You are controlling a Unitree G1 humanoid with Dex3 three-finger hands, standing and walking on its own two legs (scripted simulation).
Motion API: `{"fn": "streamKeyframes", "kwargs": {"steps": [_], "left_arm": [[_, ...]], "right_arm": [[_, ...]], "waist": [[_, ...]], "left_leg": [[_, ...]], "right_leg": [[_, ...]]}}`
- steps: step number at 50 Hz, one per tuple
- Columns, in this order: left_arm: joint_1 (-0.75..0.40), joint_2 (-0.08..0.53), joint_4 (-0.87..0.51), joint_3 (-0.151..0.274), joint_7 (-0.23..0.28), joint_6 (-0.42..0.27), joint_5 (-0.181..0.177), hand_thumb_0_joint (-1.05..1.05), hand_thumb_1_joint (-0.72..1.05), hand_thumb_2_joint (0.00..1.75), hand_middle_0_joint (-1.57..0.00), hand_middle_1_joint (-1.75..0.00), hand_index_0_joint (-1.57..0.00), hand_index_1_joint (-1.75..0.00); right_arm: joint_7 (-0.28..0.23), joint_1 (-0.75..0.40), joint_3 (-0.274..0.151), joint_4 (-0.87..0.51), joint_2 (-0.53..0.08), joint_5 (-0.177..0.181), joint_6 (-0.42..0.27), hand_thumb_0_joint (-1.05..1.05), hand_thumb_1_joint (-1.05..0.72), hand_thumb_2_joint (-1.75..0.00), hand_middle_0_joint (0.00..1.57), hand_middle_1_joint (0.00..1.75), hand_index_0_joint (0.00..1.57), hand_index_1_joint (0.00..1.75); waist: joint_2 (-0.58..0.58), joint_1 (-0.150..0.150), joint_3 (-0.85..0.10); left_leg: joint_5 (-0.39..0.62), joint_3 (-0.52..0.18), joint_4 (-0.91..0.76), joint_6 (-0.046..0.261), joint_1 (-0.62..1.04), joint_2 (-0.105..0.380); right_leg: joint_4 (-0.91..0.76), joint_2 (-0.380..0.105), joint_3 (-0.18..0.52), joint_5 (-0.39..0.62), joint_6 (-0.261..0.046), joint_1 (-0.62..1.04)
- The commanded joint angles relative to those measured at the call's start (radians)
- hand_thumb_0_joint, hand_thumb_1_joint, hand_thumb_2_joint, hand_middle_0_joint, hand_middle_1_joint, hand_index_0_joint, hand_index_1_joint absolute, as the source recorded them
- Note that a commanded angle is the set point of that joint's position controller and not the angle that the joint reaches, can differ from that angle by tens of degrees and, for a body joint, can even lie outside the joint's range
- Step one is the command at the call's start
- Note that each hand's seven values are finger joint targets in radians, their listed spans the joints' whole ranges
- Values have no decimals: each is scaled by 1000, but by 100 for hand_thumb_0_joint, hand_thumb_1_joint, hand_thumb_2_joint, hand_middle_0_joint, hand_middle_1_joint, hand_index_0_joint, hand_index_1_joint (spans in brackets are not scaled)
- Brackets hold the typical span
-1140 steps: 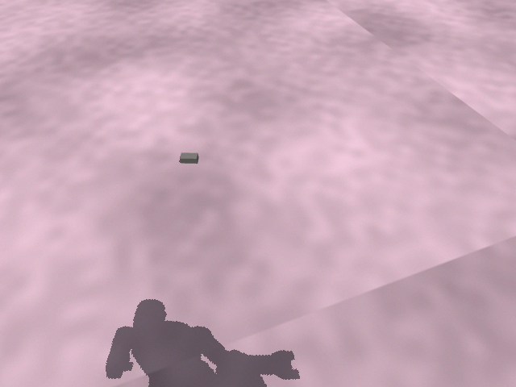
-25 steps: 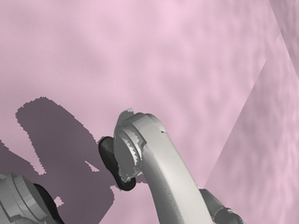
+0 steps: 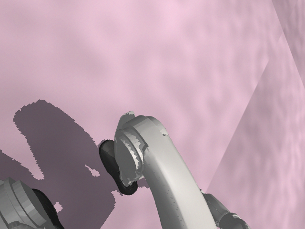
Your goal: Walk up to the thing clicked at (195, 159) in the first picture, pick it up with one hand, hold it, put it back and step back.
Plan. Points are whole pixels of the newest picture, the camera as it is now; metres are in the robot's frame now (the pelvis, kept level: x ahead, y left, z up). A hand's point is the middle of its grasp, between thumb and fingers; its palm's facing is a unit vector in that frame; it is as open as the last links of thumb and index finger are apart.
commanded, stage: rest palm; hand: left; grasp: from above
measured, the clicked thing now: out of the picture +0.53 +0.35 -0.30
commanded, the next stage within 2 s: none
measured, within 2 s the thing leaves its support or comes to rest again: neither
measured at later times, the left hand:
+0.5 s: hand out of the picture +0.50 +0.34 -0.26, palm faces -0.46 -0.13 -0.88, open 10.2 cm
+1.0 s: hand out of the picture +0.50 +0.34 -0.26, palm faces -0.46 -0.13 -0.88, open 10.7 cm
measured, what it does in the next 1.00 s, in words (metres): stands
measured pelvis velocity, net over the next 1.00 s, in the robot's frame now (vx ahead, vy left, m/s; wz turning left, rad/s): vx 0.00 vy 0.00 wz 0.00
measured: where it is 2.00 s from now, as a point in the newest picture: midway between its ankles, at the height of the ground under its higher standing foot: (90, 201)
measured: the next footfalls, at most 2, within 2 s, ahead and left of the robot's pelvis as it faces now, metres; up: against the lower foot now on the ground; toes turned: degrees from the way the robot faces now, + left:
none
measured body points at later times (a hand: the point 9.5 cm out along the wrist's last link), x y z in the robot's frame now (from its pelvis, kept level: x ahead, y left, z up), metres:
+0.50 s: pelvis +0.00 +0.00 +0.00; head +0.31 +0.13 +0.29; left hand +0.52 +0.34 -0.21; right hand +0.04 -0.25 -0.05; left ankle +0.06 +0.12 -0.28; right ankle +0.13 -0.12 -0.28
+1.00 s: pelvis +0.00 +0.00 +0.00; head +0.31 +0.13 +0.29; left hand +0.52 +0.34 -0.21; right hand +0.04 -0.25 -0.05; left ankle +0.06 +0.12 -0.28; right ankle +0.13 -0.12 -0.28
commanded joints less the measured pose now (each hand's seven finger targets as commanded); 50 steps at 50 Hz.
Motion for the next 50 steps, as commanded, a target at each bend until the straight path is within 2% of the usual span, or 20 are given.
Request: {"fn": "streamKeyframes", "kwargs": {"steps": [1,3,5,7,8,11,15,20,24,26,33,34,35,36,37,39,40,42,46,50], "left_arm": [[-234,219,-140,21,31,-4,-9,0,11,50,-63,-46,-62,-48],[-239,219,-157,25,34,-10,-5,0,10,49,-63,-46,-62,-47],[-184,175,-92,2,29,-6,-10,0,8,50,-61,-46,-60,-47],[-225,204,-125,9,40,-14,-16,0,7,51,-61,-46,-59,-48],[-262,234,-172,31,45,-19,-13,0,8,50,-61,-46,-59,-48],[-219,195,-136,12,41,-10,-8,0,8,50,-61,-47,-60,-49],[-244,225,-150,29,51,-7,-11,0,7,52,-61,-47,-59,-49],[-218,193,-114,14,48,2,-10,0,7,51,-59,-48,-58,-49],[-206,210,-117,17,38,1,-19,0,5,53,-58,-49,-57,-51],[-239,238,-174,38,37,-6,-16,0,5,52,-58,-50,-57,-51],[-213,203,-128,13,29,-3,-21,0,2,57,-55,-53,-54,-55],[-254,217,-194,30,31,-10,-22,0,2,56,-55,-52,-54,-54],[-220,206,-136,22,27,-3,-17,0,1,55,-54,-54,-53,-55],[-231,211,-155,16,24,-6,-23,0,1,56,-55,-53,-53,-55],[-204,204,-107,17,24,-1,-14,0,0,58,-55,-53,-53,-55],[-204,209,-129,22,23,-3,-19,0,2,58,-55,-54,-54,-56],[-243,235,-201,34,21,-10,-17,0,1,59,-55,-55,-53,-57],[-239,239,-183,40,21,-7,-14,0,1,56,-53,-56,-52,-56],[-202,187,-129,15,23,-9,-15,0,-2,60,-51,-57,-50,-58],[-249,241,-196,37,33,-19,-8,0,-2,59,-51,-58,-50,-59]], "right_arm": [[-13,191,-89,25,-347,6,18,0,-90,-90,20,30,20,30],[-9,209,-89,36,-346,3,23,0,-90,-90,20,30,20,30],[-8,201,-85,30,-345,2,19,0,-90,-90,20,30,20,30],[-14,203,-90,31,-352,3,19,0,-90,-90,20,30,20,30],[-13,204,-85,35,-349,0,20,0,-90,-90,20,30,20,30],[-11,212,-92,38,-351,1,15,0,-90,-90,20,30,20,30],[-13,203,-87,34,-345,2,13,0,-90,-90,20,30,20,30],[-11,205,-83,36,-342,1,13,0,-90,-90,20,30,20,30],[-14,196,-88,34,-351,3,9,0,-90,-90,20,30,20,30],[-14,208,-88,36,-350,0,10,0,-90,-90,20,30,20,30],[-14,214,-91,43,-342,2,16,0,-90,-90,20,30,20,30],[-12,226,-94,51,-349,-2,18,0,-90,-90,20,30,20,30],[-11,220,-89,43,-340,-2,17,0,-90,-90,20,30,20,30],[-13,202,-102,33,-355,1,18,0,-90,-90,20,30,20,30],[-11,218,-85,37,-343,2,20,0,-90,-90,20,30,20,30],[-12,205,-85,32,-344,2,21,0,-90,-90,20,30,20,30],[-11,215,-86,37,-350,1,22,0,-90,-90,20,30,20,30],[-12,202,-91,35,-350,2,24,0,-90,-90,20,30,20,30],[-10,204,-91,31,-349,2,24,0,-90,-90,20,30,20,30],[-15,208,-100,27,-363,-1,25,0,-90,-90,20,30,20,30]], "waist": [[637,-55,-658],[657,-60,-677],[597,-72,-605],[602,-73,-620],[641,-62,-666],[627,-71,-651],[643,-61,-658],[624,-75,-636],[609,-66,-623],[637,-58,-667],[617,-67,-658],[654,-65,-682],[631,-64,-661],[626,-67,-659],[593,-69,-634],[602,-60,-640],[638,-59,-676],[667,-51,-680],[608,-65,-614],[637,-56,-668]], "left_leg": [[304,48,-237,-29,570,54],[334,55,-233,-29,568,54],[308,59,-225,-22,529,50],[278,62,-238,-21,524,50],[296,56,-235,-26,552,52],[325,56,-222,-24,566,52],[295,50,-243,-29,563,55],[307,54,-233,-24,550,53],[277,63,-230,-22,530,51],[301,57,-234,-27,561,52],[324,68,-220,-19,549,52],[352,61,-222,-27,568,52],[336,60,-224,-24,563,51],[320,68,-226,-19,542,53],[306,65,-220,-18,523,47],[312,64,-222,-21,538,50],[342,58,-225,-25,575,52],[356,52,-225,-31,599,55],[315,57,-225,-26,537,49],[303,56,-229,-26,564,52]], "right_leg": [[-174,24,-73,249,-84,367],[-169,23,-73,283,-79,399],[-177,27,-74,261,-79,376],[-188,30,-71,247,-76,393],[-182,25,-75,260,-77,396],[-174,26,-72,274,-77,378],[-177,24,-76,253,-79,380],[-176,25,-75,265,-76,378],[-183,25,-68,245,-78,387],[-176,20,-69,257,-78,388],[-184,29,-65,282,-73,421],[-178,24,-70,296,-77,410],[-178,26,-71,279,-79,399],[-186,30,-67,280,-73,420],[-188,26,-70,265,-77,403],[-184,27,-70,264,-78,399],[-179,23,-70,280,-78,399],[-174,21,-71,276,-83,368],[-178,26,-76,256,-83,361],[-178,24,-74,256,-81,380]]}}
